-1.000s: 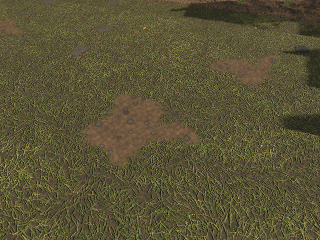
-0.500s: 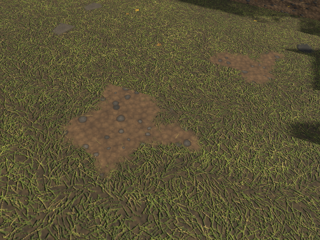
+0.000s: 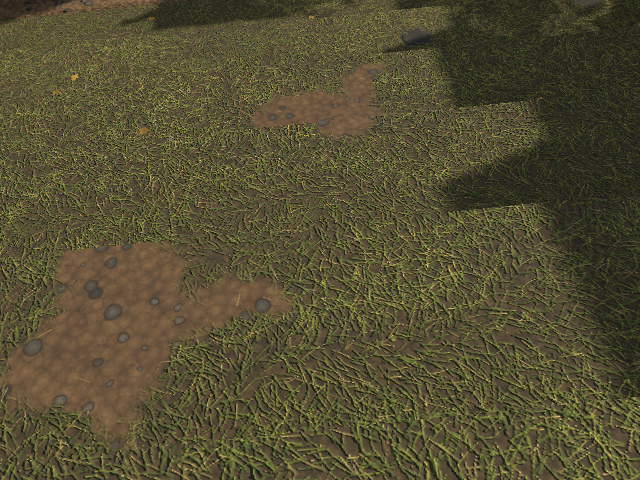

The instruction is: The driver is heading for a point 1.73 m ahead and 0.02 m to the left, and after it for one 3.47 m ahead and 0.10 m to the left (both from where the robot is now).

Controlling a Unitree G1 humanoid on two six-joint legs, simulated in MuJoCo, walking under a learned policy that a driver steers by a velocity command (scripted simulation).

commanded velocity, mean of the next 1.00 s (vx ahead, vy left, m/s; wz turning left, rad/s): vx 0.00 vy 0.00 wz -0.21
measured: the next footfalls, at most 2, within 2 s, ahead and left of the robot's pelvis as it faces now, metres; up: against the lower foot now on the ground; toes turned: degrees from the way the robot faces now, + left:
left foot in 0.34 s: +0.09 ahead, +0.12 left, +0.00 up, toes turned -11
right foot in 0.62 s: +0.07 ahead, -0.07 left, +0.00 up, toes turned -6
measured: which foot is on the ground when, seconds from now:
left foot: up 0.00-0.32, down 0.34-1.00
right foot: down 0.00-0.34, up 0.36-0.60, down 0.62-1.00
